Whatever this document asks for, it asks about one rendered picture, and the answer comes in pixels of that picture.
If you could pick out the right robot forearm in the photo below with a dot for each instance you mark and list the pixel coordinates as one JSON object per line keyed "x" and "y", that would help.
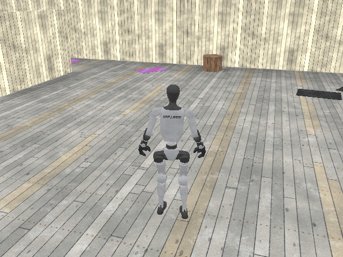
{"x": 199, "y": 141}

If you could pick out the right robot hand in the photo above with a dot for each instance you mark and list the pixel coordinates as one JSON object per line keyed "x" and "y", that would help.
{"x": 203, "y": 151}

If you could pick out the robot right upper arm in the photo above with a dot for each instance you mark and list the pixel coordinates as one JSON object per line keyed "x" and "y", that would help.
{"x": 192, "y": 122}

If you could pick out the robot left foot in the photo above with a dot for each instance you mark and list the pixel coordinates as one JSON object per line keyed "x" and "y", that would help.
{"x": 160, "y": 210}

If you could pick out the left robot forearm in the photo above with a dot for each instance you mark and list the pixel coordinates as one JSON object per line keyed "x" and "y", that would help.
{"x": 145, "y": 139}

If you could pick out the humanoid robot head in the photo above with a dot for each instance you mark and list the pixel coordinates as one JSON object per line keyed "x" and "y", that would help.
{"x": 173, "y": 92}

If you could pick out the left robot hand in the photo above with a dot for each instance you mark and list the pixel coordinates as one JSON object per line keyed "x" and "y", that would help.
{"x": 143, "y": 148}

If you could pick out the robot left upper arm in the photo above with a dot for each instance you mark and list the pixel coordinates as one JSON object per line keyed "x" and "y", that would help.
{"x": 152, "y": 121}

